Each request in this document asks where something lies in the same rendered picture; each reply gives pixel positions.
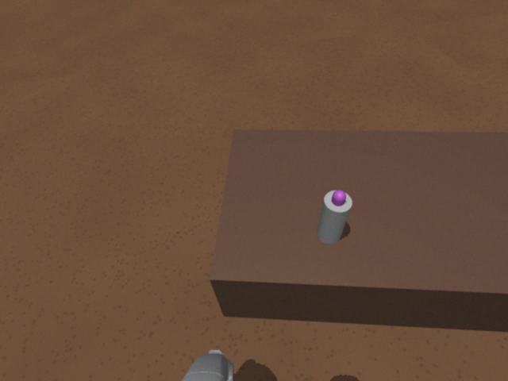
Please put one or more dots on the bottle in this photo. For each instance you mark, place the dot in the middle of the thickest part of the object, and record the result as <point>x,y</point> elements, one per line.
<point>334,214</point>

